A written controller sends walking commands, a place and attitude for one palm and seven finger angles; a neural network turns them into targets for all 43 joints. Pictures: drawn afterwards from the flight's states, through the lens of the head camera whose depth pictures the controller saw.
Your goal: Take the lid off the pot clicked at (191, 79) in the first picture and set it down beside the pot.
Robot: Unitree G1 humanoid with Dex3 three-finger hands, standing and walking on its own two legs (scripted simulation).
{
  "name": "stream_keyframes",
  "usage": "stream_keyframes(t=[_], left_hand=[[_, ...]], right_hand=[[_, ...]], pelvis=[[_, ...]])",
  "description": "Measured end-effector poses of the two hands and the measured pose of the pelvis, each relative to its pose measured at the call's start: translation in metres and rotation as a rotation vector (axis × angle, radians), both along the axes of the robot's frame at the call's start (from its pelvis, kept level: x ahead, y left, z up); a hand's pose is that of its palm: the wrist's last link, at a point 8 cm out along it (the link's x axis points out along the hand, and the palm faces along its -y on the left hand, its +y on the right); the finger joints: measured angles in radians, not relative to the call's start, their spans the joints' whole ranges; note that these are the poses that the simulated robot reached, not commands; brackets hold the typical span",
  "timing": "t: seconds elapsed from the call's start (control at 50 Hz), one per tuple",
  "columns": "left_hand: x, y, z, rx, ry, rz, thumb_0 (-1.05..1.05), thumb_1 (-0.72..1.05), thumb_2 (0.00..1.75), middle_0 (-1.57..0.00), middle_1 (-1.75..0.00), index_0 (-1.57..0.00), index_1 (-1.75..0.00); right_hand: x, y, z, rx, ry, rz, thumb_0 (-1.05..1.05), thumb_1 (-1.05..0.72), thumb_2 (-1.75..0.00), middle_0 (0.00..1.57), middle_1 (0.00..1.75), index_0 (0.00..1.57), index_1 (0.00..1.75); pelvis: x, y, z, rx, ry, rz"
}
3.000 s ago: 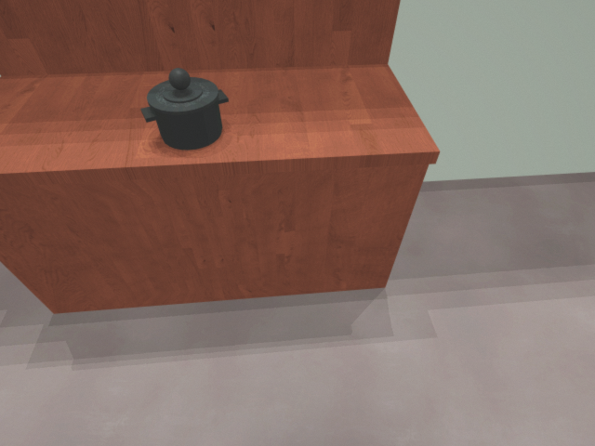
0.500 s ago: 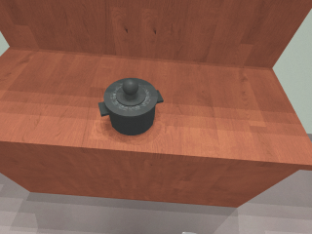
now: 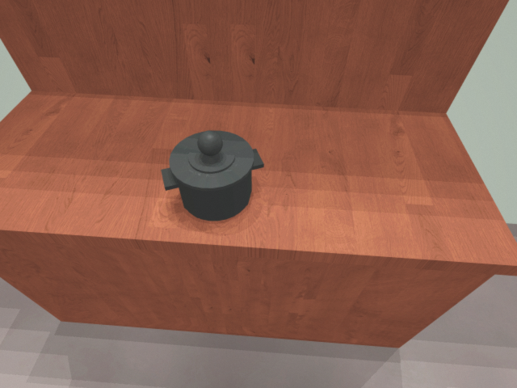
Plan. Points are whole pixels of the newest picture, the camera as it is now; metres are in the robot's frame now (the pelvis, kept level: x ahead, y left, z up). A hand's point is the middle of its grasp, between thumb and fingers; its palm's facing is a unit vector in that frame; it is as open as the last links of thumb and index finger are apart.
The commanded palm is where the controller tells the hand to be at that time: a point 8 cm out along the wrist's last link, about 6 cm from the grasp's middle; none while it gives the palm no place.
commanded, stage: come to a stop and stand still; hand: left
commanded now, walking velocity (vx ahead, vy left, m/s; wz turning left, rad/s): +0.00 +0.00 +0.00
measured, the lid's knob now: (210, 143) +0.53 +0.14 +0.07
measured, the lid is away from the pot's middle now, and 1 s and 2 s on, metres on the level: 0.00 0.00 0.00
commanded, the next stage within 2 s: look again from close up in 0.48 s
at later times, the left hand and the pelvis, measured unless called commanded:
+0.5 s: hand out of the picture +0.01 +0.23 -0.17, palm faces +0.00 -0.97 -0.26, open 7.4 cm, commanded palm none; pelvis +0.00 +0.04 -0.01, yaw -1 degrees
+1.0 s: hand out of the picture +0.03 +0.19 -0.17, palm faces -0.03 -0.97 -0.26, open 7.4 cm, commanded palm none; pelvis +0.00 +0.01 +0.00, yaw -2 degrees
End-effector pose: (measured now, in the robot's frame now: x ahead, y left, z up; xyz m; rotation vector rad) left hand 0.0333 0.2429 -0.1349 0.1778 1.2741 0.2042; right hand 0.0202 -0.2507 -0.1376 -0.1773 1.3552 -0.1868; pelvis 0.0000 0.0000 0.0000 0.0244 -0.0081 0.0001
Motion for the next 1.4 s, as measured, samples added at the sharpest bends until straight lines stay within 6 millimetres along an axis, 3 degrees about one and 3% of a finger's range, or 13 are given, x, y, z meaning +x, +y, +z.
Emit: stream_keyframes(t=[0.08,0.18,0.34,0.52,0.76,0.98,1.4], left_hand=[[-0.013,0.021,-0.013,0.005,0.032,-0.032,0.01,0.90,0.89,-0.20,-0.30,-0.20,-0.30],[-0.025,0.039,-0.010,0.016,0.051,-0.058,0.01,0.91,0.89,-0.20,-0.30,-0.20,-0.30],[-0.034,0.047,-0.004,0.023,0.068,-0.054,0.01,0.91,0.89,-0.20,-0.30,-0.20,-0.30],[-0.029,0.035,-0.003,0.013,0.070,-0.042,0.01,0.91,0.89,-0.20,-0.30,-0.20,-0.30],[-0.013,0.012,-0.002,0.005,0.054,-0.063,0.01,0.91,0.89,-0.20,-0.30,-0.20,-0.30],[-0.005,-0.002,0.002,0.013,0.033,-0.077,0.01,0.91,0.89,-0.20,-0.30,-0.20,-0.30],[-0.035,-0.017,-0.002,-0.014,0.084,-0.053,0.01,0.91,0.89,-0.20,-0.30,-0.20,-0.30]], right_hand=[[-0.001,0.023,-0.006,-0.002,-0.047,0.027,0.01,-0.91,-0.90,0.20,0.30,0.20,0.30],[0.011,0.053,-0.009,0.040,-0.112,0.016,0.01,-0.91,-0.89,0.20,0.30,0.20,0.30],[0.034,0.066,-0.009,0.055,-0.176,0.032,0.01,-0.93,-0.89,0.21,0.30,0.20,0.30],[0.039,0.061,-0.012,0.059,-0.164,0.032,0.01,-0.92,-0.89,0.20,0.30,0.20,0.30],[0.012,0.043,-0.018,0.067,-0.084,-0.008,0.01,-0.91,-0.89,0.20,0.30,0.20,0.30],[-0.022,0.039,-0.022,0.094,-0.012,-0.042,0.01,-0.91,-0.89,0.20,0.30,0.20,0.30],[-0.065,0.046,-0.021,0.119,0.065,-0.076,0.01,-0.91,-0.89,0.20,0.30,0.20,0.30]], pelvis=[[-0.010,0.017,-0.010,-0.018,-0.015,0.001],[-0.012,0.034,-0.010,-0.023,-0.019,-0.015],[-0.008,0.048,-0.008,-0.017,-0.010,-0.021],[-0.002,0.043,-0.007,-0.013,-0.014,-0.024],[0.001,0.024,-0.006,-0.008,-0.017,-0.031],[-0.002,0.009,-0.004,-0.004,-0.019,-0.032],[-0.013,0.001,-0.003,-0.004,-0.017,-0.034]])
